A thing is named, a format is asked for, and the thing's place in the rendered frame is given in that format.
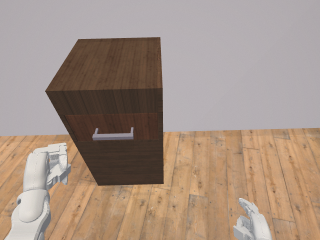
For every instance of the cabinet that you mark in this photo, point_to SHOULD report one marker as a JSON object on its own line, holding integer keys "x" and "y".
{"x": 114, "y": 76}

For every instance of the right robot hand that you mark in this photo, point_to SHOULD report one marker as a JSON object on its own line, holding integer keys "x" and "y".
{"x": 253, "y": 229}

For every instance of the drawer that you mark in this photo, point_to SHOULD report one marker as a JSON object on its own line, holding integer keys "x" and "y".
{"x": 145, "y": 125}

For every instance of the handle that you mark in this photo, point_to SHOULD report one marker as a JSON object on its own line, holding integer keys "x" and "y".
{"x": 113, "y": 136}

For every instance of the left robot hand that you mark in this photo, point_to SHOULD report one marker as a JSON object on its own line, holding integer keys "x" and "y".
{"x": 38, "y": 167}

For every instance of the robot left forearm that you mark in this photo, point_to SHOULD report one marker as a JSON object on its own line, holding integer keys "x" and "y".
{"x": 31, "y": 217}

